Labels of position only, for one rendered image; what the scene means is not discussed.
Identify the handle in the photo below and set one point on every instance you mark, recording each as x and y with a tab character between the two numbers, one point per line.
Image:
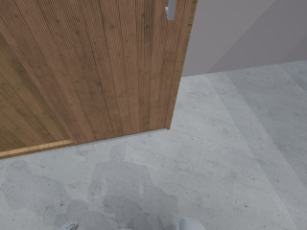
171	9

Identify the wardrobe door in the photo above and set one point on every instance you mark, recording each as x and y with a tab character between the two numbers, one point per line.
26	120
106	68

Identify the robot right thigh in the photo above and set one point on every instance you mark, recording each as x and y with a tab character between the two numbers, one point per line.
189	224

